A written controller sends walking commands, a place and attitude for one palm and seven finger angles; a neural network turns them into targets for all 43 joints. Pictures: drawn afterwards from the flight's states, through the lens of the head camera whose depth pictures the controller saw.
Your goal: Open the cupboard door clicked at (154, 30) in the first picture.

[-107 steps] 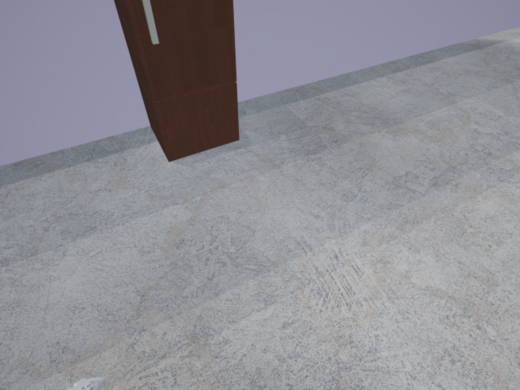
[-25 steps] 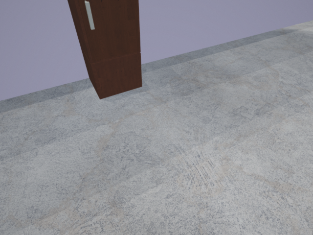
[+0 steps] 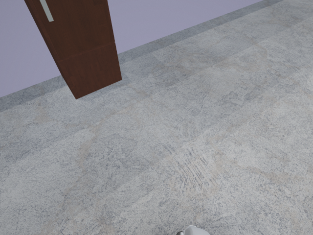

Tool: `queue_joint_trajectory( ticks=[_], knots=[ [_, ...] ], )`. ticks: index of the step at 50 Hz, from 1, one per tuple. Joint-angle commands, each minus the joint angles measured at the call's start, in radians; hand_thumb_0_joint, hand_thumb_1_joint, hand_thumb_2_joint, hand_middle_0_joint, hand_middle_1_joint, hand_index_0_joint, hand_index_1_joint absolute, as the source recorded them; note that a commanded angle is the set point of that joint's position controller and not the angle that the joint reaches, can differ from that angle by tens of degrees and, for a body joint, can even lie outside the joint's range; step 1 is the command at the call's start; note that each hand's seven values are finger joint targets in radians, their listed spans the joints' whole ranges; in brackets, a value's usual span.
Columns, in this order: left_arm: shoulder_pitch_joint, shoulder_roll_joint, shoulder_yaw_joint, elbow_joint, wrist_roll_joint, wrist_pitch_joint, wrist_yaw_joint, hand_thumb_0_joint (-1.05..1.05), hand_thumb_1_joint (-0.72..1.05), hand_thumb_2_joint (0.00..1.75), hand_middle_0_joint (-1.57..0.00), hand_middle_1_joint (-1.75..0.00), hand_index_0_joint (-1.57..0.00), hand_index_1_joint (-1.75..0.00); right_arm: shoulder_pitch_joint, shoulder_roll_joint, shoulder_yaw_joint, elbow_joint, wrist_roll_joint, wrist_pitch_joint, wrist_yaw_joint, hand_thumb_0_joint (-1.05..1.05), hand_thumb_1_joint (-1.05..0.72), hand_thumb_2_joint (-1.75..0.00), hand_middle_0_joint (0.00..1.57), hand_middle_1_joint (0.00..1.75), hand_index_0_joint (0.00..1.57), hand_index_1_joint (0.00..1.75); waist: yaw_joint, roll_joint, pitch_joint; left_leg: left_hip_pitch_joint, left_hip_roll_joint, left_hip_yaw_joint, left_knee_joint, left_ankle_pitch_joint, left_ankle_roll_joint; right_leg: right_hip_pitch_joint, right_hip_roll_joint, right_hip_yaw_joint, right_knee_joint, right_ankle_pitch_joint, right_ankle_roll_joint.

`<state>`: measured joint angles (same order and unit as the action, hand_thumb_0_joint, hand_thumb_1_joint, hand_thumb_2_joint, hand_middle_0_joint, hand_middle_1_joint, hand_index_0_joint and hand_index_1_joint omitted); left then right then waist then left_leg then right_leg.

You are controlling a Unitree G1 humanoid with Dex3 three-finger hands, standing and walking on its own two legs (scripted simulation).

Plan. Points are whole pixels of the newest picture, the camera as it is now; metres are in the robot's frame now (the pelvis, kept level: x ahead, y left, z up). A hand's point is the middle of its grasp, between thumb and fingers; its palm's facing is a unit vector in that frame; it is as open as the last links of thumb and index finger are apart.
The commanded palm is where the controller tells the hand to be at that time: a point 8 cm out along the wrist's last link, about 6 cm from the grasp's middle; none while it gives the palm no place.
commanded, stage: walk to a spot facing it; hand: left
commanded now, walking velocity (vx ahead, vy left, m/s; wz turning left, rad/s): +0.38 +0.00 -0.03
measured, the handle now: (43, 3) +1.22 +0.67 +0.03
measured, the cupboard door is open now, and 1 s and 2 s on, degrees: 0 0 0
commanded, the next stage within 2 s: turn to face it in 1.16 s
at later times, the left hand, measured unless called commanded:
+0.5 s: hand (93, 227) +0.17 +0.20 -0.18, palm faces +0.09 -0.99 -0.10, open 7.4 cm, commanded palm none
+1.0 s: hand (122, 114) +0.59 +0.16 -0.16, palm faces -0.08 -0.98 -0.19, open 7.4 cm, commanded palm none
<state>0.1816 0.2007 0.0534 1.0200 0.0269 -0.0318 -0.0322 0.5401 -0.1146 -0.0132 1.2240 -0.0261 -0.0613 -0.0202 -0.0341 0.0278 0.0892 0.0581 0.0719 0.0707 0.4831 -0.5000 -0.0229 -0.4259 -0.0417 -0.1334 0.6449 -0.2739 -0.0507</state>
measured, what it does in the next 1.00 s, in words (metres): walks ahead: left foot, then right foot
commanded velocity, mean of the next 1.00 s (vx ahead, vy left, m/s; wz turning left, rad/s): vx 0.38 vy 0.00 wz -0.09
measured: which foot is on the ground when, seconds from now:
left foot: down 0.00-0.02, up 0.04-0.38, down 0.40-0.94, up 0.96-1.00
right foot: down 0.00-0.42, up 0.44-0.92, down 0.94-1.00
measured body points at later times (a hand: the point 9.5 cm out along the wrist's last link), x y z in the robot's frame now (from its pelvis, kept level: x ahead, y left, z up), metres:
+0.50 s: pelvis +0.22 +0.04 +0.01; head +0.22 +0.08 +0.45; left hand +0.17 +0.25 -0.17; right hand +0.32 -0.19 -0.12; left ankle +0.26 +0.12 -0.72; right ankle +0.11 -0.10 -0.65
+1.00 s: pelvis +0.46 +0.00 -0.01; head +0.49 -0.01 +0.44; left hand +0.59 +0.22 -0.14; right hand +0.32 -0.19 -0.16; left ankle +0.30 +0.12 -0.64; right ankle +0.54 -0.09 -0.72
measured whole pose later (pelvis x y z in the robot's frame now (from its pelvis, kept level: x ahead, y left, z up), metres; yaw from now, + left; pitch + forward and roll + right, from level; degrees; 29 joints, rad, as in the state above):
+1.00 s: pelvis +0.46 +0.00 -0.01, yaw -5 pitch -2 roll +0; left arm 0.11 0.17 0.06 1.01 0.03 -0.07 -0.02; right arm 0.47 -0.10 -0.04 1.21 -0.01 -0.03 0.00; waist -0.03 0.02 0.09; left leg -0.15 0.11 0.13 1.09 -0.49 0.00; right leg -0.41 -0.02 -0.16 0.67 -0.21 -0.09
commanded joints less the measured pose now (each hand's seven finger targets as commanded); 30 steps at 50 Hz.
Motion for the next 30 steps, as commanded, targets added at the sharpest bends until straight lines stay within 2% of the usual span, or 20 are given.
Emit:
queue_joint_trajectory(
  ticks=[1, 2, 3, 4, 6, 8, 11, 13, 16, 17, 18, 19, 20, 21, 22, 23, 24, 26, 28, 30],
  knots=[
    [0.467, 0.241, 0.060, 0.081, -0.006, -0.029, 0.037, 0.00, 0.90, 0.90, -0.20, -0.30, -0.20, -0.30, -0.059, -0.091, -0.029, -0.123, 0.028, -0.030, 0.002, 0.00, -0.90, -0.90, 0.20, 0.30, 0.20, 0.30, 0.191, -0.295, -0.236, -0.654, -0.046, 0.020, 0.784, -0.044, 0.054, 0.666, -0.423, 0.669, -0.341, -0.130, -0.196],
    [0.381, 0.248, 0.060, 0.059, -0.018, -0.024, 0.038, 0.00, 0.90, 0.90, -0.20, -0.30, -0.20, -0.30, -0.145, -0.108, -0.038, -0.140, 0.024, -0.019, 0.007, 0.00, -0.90, -0.90, 0.20, 0.30, 0.20, 0.30, 0.185, -0.228, -0.145, -0.699, 0.007, -0.053, 0.887, -0.027, 0.069, 0.509, -0.423, 0.703, -0.428, -0.309, -0.204],
    [0.281, 0.189, 0.047, 0.032, -0.017, -0.020, 0.045, 0.00, 0.90, 0.90, -0.20, -0.30, -0.20, -0.30, -0.206, -0.101, -0.045, -0.157, 0.017, -0.011, 0.013, 0.00, -0.90, -0.90, 0.20, 0.30, 0.20, 0.30, 0.149, -0.134, -0.036, -0.723, 0.052, -0.068, 0.913, 0.050, 0.071, 0.352, -0.411, 0.645, -0.464, -0.409, -0.188],
    [0.190, 0.148, 0.029, 0.010, -0.008, -0.023, 0.049, 0.00, 0.90, 0.90, -0.20, -0.30, -0.20, -0.30, -0.198, -0.083, -0.042, -0.156, 0.006, -0.002, 0.017, 0.00, -0.90, -0.90, 0.20, 0.30, 0.20, 0.30, 0.095, -0.117, 0.025, -0.706, 0.090, -0.078, 0.865, 0.109, 0.063, 0.221, -0.376, 0.532, -0.462, -0.362, -0.156],
    [0.137, 0.085, 0.008, 0.001, 0.001, -0.032, 0.053, 0.00, 0.90, 0.90, -0.20, -0.30, -0.20, -0.30, -0.132, -0.059, -0.038, -0.132, -0.004, 0.023, 0.021, 0.00, -0.90, -0.90, 0.20, 0.30, 0.20, 0.30, 0.032, -0.100, 0.011, -0.608, 0.103, -0.052, 0.761, 0.170, 0.039, 0.109, -0.299, 0.336, -0.465, -0.193, -0.113],
    [0.126, 0.086, 0.007, 0.007, 0.005, -0.039, 0.054, 0.00, 0.90, 0.90, -0.20, -0.30, -0.20, -0.30, -0.099, -0.047, -0.041, -0.133, -0.002, 0.036, 0.028, 0.00, -0.90, -0.90, 0.20, 0.30, 0.20, 0.30, -0.004, -0.120, 0.000, -0.558, 0.106, -0.024, 0.638, 0.186, 0.021, 0.068, -0.262, 0.233, -0.473, -0.114, -0.104],
    [0.128, 0.105, 0.010, 0.011, 0.001, -0.042, 0.045, 0.00, 0.90, 0.90, -0.20, -0.30, -0.20, -0.30, -0.178, -0.050, -0.041, -0.182, 0.001, 0.037, 0.043, 0.00, -0.90, -0.90, 0.20, 0.30, 0.20, 0.30, 0.000, -0.125, 0.023, -0.527, 0.091, 0.026, 0.429, 0.257, 0.002, 0.060, -0.217, 0.158, -0.489, -0.108, -0.100],
    [0.166, 0.111, 0.014, 0.029, 0.003, -0.044, 0.042, 0.00, 0.90, 0.90, -0.20, -0.30, -0.20, -0.30, -0.252, -0.057, -0.044, -0.213, 0.003, 0.025, 0.051, 0.00, -0.90, -0.90, 0.20, 0.30, 0.20, 0.30, 0.026, -0.133, 0.028, -0.520, 0.077, 0.044, 0.310, 0.269, 0.003, 0.118, -0.215, 0.157, -0.473, -0.095, -0.098],
    [0.185, 0.121, 0.020, 0.035, 0.003, -0.042, 0.040, 0.00, 0.90, 0.90, -0.20, -0.30, -0.20, -0.30, -0.310, -0.080, -0.049, -0.248, 0.006, 0.011, 0.054, 0.00, -0.90, -0.90, 0.20, 0.30, 0.20, 0.30, 0.030, -0.119, 0.042, -0.471, 0.055, 0.068, 0.216, 0.265, 0.014, 0.165, -0.228, 0.164, -0.438, -0.070, -0.094],
    [0.196, 0.114, 0.019, 0.040, 0.002, -0.040, 0.040, 0.00, 0.90, 0.90, -0.20, -0.30, -0.20, -0.30, -0.316, -0.087, -0.051, -0.249, 0.005, 0.008, 0.052, 0.00, -0.90, -0.90, 0.20, 0.30, 0.20, 0.30, 0.027, -0.092, 0.050, -0.415, 0.044, 0.080, 0.181, 0.277, 0.018, 0.148, -0.226, 0.165, -0.419, -0.058, -0.088],
    [0.185, 0.114, 0.022, 0.041, 0.002, -0.037, 0.041, 0.00, 0.90, 0.90, -0.20, -0.30, -0.20, -0.30, -0.264, -0.100, -0.056, -0.239, 0.006, 0.002, 0.049, 0.00, -0.90, -0.90, 0.20, 0.30, 0.20, 0.30, -0.005, -0.057, 0.033, -0.322, 0.033, 0.089, 0.127, 0.284, 0.020, 0.127, -0.211, 0.139, -0.358, -0.041, -0.075],
    [0.184, 0.096, 0.020, 0.035, 0.000, -0.034, 0.040, 0.00, 0.90, 0.90, -0.20, -0.30, -0.20, -0.30, -0.169, -0.129, -0.062, -0.208, 0.001, -0.005, 0.041, 0.00, -0.90, -0.90, 0.20, 0.30, 0.20, 0.30, -0.046, 0.009, -0.004, -0.174, 0.018, 0.089, 0.062, 0.256, 0.026, 0.093, -0.157, 0.086, -0.202, 0.039, -0.053],
    [0.203, 0.048, 0.012, 0.022, -0.007, -0.034, 0.033, 0.00, 0.90, 0.90, -0.20, -0.30, -0.20, -0.30, -0.038, -0.220, -0.081, -0.175, -0.012, -0.014, 0.029, 0.00, -0.90, -0.90, 0.20, 0.30, 0.20, 0.30, -0.094, 0.207, -0.076, -0.005, 0.159, -0.143, -0.070, 0.130, 0.085, -0.020, -0.057, 0.008, 0.101, 0.038, -0.004],
    [0.190, 0.006, 0.006, -0.018, -0.013, -0.035, 0.025, 0.00, 0.90, 0.90, -0.20, -0.30, -0.20, -0.30, 0.072, -0.316, -0.103, -0.154, -0.014, -0.012, 0.019, 0.00, -0.90, -0.90, 0.20, 0.30, 0.20, 0.30, -0.109, 0.381, -0.119, 0.076, 0.386, -0.483, -0.248, 0.081, 0.173, -0.197, 0.054, -0.029, 0.432, -0.300, 0.034],
    [0.138, 0.036, 0.009, -0.027, -0.003, -0.029, 0.034, 0.00, 0.90, 0.90, -0.20, -0.30, -0.20, -0.30, 0.039, -0.287, -0.093, -0.140, -0.008, -0.005, 0.006, 0.00, -0.90, -0.90, 0.20, 0.30, 0.20, 0.30, -0.102, 0.320, -0.118, 0.028, 0.406, -0.541, -0.299, -0.003, 0.181, -0.254, 0.017, 0.096, 0.604, -0.276, 0.018],
    [0.097, 0.039, 0.012, -0.028, -0.005, -0.030, 0.028, 0.00, 0.90, 0.90, -0.20, -0.30, -0.20, -0.30, -0.047, -0.240, -0.082, -0.173, 0.000, -0.004, 0.002, 0.00, -0.90, -0.90, 0.20, 0.30, 0.20, 0.30, -0.068, 0.173, -0.046, -0.060, 0.395, -0.489, -0.293, -0.009, 0.194, -0.304, -0.042, 0.117, 0.668, -0.173, 0.015],
    [0.089, 0.028, 0.017, -0.013, 0.002, -0.029, 0.017, 0.00, 0.90, 0.90, -0.20, -0.30, -0.20, -0.30, -0.112, -0.193, -0.066, -0.189, -0.002, -0.014, 0.001, 0.00, -0.90, -0.90, 0.20, 0.30, 0.20, 0.30, -0.039, 0.084, -0.006, -0.126, 0.348, -0.379, -0.300, 0.065, 0.170, -0.293, -0.072, 0.131, 0.658, -0.082, 0.022],
    [0.140, -0.004, 0.015, 0.017, 0.009, -0.015, 0.012, 0.00, 0.90, 0.90, -0.20, -0.30, -0.20, -0.30, -0.161, -0.140, -0.051, -0.189, 0.001, -0.035, -0.004, 0.00, -0.90, -0.90, 0.20, 0.30, 0.20, 0.30, 0.013, 0.052, -0.013, -0.170, 0.277, -0.183, -0.291, 0.300, 0.128, -0.219, -0.091, 0.127, 0.603, 0.004, 0.042],
    [0.168, -0.020, 0.018, 0.027, 0.009, 0.001, 0.014, 0.00, 0.90, 0.90, -0.20, -0.30, -0.20, -0.30, -0.154, -0.112, -0.056, -0.178, 0.004, -0.043, -0.008, 0.00, -0.90, -0.90, 0.20, 0.30, 0.20, 0.30, 0.035, 0.053, -0.043, -0.155, 0.243, -0.080, -0.285, 0.446, 0.132, -0.202, -0.091, 0.114, 0.559, 0.045, 0.058],
    [0.142, -0.023, 0.018, 0.017, 0.012, 0.013, 0.012, 0.00, 0.90, 0.90, -0.20, -0.30, -0.20, -0.30, -0.132, -0.122, -0.052, -0.167, 0.008, -0.046, -0.009, 0.00, -0.90, -0.90, 0.20, 0.30, 0.20, 0.30, 0.034, 0.045, -0.031, -0.128, 0.232, -0.028, -0.297, 0.529, 0.139, -0.237, -0.095, 0.103, 0.523, 0.073, 0.070]
  ],
)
